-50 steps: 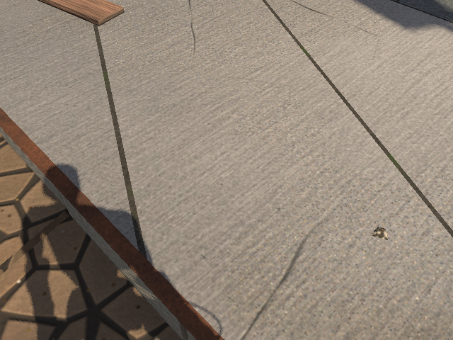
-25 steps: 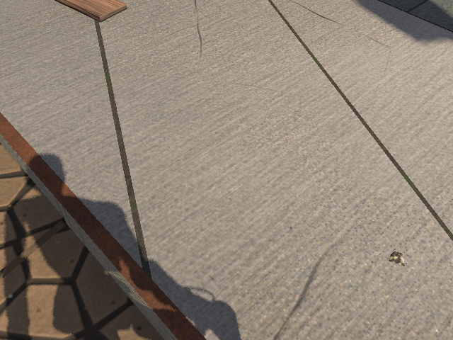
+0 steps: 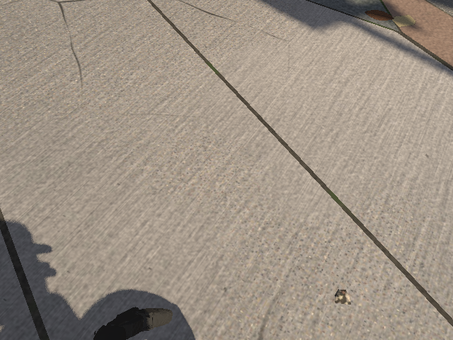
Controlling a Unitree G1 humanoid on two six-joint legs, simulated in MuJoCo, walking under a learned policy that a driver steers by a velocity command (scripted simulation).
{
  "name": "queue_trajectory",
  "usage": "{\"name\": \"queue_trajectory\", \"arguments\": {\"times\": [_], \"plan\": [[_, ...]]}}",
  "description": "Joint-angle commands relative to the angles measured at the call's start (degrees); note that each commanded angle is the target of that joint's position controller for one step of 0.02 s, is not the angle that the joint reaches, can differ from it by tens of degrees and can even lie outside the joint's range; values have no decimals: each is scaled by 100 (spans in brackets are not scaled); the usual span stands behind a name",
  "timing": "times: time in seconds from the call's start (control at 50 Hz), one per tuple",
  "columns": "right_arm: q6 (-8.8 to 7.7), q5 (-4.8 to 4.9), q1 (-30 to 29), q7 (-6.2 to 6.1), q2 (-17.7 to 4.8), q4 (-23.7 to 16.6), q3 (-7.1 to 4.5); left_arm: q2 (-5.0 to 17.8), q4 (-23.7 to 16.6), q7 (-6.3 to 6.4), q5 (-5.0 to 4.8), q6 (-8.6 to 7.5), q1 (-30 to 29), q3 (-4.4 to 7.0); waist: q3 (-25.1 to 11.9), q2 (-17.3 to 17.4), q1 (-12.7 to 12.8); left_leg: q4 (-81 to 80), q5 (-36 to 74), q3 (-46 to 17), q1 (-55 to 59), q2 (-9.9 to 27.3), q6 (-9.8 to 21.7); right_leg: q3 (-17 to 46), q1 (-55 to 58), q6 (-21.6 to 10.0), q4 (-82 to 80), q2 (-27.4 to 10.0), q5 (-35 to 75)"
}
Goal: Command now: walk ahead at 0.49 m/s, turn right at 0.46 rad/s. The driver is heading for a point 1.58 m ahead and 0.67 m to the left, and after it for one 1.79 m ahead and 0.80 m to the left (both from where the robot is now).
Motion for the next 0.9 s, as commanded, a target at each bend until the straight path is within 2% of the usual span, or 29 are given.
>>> {"name": "queue_trajectory", "arguments": {"times": [0.02,0.04,0.06,0.08,0.1,0.12,0.14,0.16,0.18,0.2,0.22,0.26,0.3,0.36,0.4,0.44,0.46,0.48,0.5,0.52,0.54,0.56,0.58,0.62,0.68,0.74,0.84,0.86,0.9], "plan": [[-277,-256,-523,451,-1061,-1383,-365,2000,332,85,-55,42,1637,785,-1851,-46,559,5808,419,-1793,-4082,-729,221,7112,4903,-923,-5109,-1690,140],[-279,-188,-591,468,-880,-1471,-332,1734,506,103,8,-40,1533,731,-1230,377,314,5807,621,-1851,-4349,-556,332,6438,4307,-652,-5027,-1793,-225],[-273,-209,-747,368,-574,-1561,-239,1345,773,92,109,-177,1552,657,-275,848,87,5546,423,-1818,-4577,-426,419,5596,3406,-424,-4821,-1764,540],[-189,-212,-924,240,-301,-1638,-178,980,952,102,249,-276,1598,592,122,889,-68,5696,213,-1822,-4579,-338,471,4764,2694,-372,-4574,-1691,1177],[-84,-194,-884,152,-189,-1708,-142,615,1097,86,320,-356,1594,496,170,714,-248,5992,-45,-1839,-4561,-364,512,4092,2332,-269,-4611,-1582,1593],[25,-165,-946,112,-154,-1825,-142,523,1200,57,323,-437,1722,448,180,449,-314,5934,-317,-1947,-4755,-367,575,3610,2352,-122,-4751,-1501,1691],[83,-149,-1057,86,-115,-1877,-128,519,1340,13,307,-545,1773,436,210,217,-373,6108,-341,-2123,-5099,-484,656,3187,2429,9,-4915,-1394,1782],[117,-163,-1289,79,-188,-2011,-123,714,1412,-20,225,-637,1802,471,346,205,-427,5405,-208,-2219,-5336,-419,697,2699,2543,198,-5263,-1249,1592],[140,-188,-1378,109,-471,-2108,-149,938,1275,-36,175,-663,1551,519,490,316,-538,4161,104,-2057,-4974,-421,640,2238,2242,299,-5691,-1083,1744],[123,-241,-1725,171,-655,-2219,-190,928,1188,18,108,-671,1535,528,508,335,-389,2925,611,-1830,-4380,-454,500,1705,2181,455,-6040,-884,2312],[97,-218,-1747,232,-766,-2106,-272,883,1124,79,24,-683,1765,493,258,178,-198,2555,1102,-1460,-4229,-518,429,1473,2801,585,-6059,-819,3800],[73,-129,-1765,338,-588,-2117,-211,1061,1045,123,-34,-748,2034,486,-42,-75,-135,1690,1615,-1052,-4141,-458,394,1075,3641,721,-6041,-815,5410],[66,-106,-2254,431,-370,-2190,-129,1136,1021,160,-63,-774,2356,509,-134,-139,170,518,2073,-552,-3826,-596,479,768,4384,965,-6243,-719,5694],[139,-85,-2415,456,-585,-2160,-212,1323,967,229,3,-762,2661,516,-247,-660,252,-487,2105,-226,-3115,-1033,572,465,5418,1112,-6102,-957,7369],[203,-156,-2110,426,-896,-2007,-316,1464,954,347,59,-708,2719,550,-269,-764,7,-834,1761,-245,-2861,-1212,671,372,6103,1195,-5531,-1280,8304],[244,-203,-1055,376,-1235,-1620,-475,1647,852,464,176,-584,2550,628,-504,-774,-540,-1139,1283,-477,-2092,-1303,885,387,6234,1257,-4053,-1525,8523],[219,-212,-423,340,-1335,-1399,-549,1773,732,476,156,-524,2288,685,-586,-610,-929,-1717,1439,-748,-1400,-1186,1084,321,5819,1228,-2836,-1450,7937],[215,-209,148,275,-1431,-1233,-646,1811,535,451,111,-520,1828,716,-709,-132,-1378,-1852,1561,-1390,-250,-682,1385,283,4530,1150,-819,-922,5392],[183,-224,-13,256,-1667,-1202,-664,794,196,350,228,-597,1921,487,-799,1071,-617,-479,4027,-2648,1225,420,1662,759,2162,1067,828,-280,-469],[161,-203,-189,247,-1893,-1407,-733,881,-61,258,41,-626,2534,452,-1790,971,-372,-1356,2790,-4917,1854,1335,2846,1715,1106,1192,1769,-145,-246],[191,-154,-698,216,-1547,-1651,-707,1292,-159,202,120,-730,2011,459,-1031,210,-472,-2297,842,-4973,1029,1201,2741,1914,573,1149,1421,-456,495],[209,-124,-1000,203,-1312,-1661,-626,1499,-241,153,123,-785,1655,502,-256,-62,-277,-2688,485,-4510,119,994,2427,1781,582,1153,949,-641,829],[172,-134,-1084,201,-1163,-1645,-567,1511,-244,145,185,-743,1582,512,44,-406,-75,-2789,928,-4142,-478,746,2169,1741,804,1227,538,-776,936],[50,-78,-917,169,-1212,-1552,-535,1411,-308,105,298,-472,1721,466,291,-306,125,-2937,1519,-3570,-1321,350,1899,1661,1234,1426,-159,-1015,943],[-64,-114,-646,204,-1471,-1497,-589,1197,-564,50,291,-282,1338,380,241,130,61,-2907,2665,-2996,-1649,-87,1633,1345,1334,1532,-1123,-1064,1396],[-31,-64,-279,194,-1464,-1440,-589,1101,-829,18,247,-256,583,325,139,434,-272,-2664,3130,-2800,-1291,-359,1212,1190,1260,1533,-2255,-952,2262],[69,-129,160,129,-1597,-1444,-634,1119,-1148,-17,158,-311,-407,274,50,600,-732,-2233,3296,-3168,-313,-229,1113,1135,1173,1445,-3500,-607,2619],[83,-152,122,107,-1628,-1474,-646,1147,-1187,-19,137,-343,-452,283,54,645,-713,-2136,3296,-3282,-226,-148,1101,1202,1324,1395,-3731,-571,2590],[70,-164,-227,75,-1731,-1602,-676,1300,-1091,10,127,-400,15,345,-54,697,-392,-1832,3452,-3431,-345,-54,909,1332,2229,1249,-4228,-449,2330]]}}
Keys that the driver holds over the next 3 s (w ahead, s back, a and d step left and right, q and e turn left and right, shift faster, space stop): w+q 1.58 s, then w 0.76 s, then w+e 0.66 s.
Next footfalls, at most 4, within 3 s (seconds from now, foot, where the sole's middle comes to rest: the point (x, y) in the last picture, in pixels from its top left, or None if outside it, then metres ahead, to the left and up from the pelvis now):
0.48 left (201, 321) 0.48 0.06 -0.64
0.96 right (233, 203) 0.85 -0.02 -0.64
1.50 left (131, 178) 0.93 0.31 -0.64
2.04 right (112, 103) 1.28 0.44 -0.64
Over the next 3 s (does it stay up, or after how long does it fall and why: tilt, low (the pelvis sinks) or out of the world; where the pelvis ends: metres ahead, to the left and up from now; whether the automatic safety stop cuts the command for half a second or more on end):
stays up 1.42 0.73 0.14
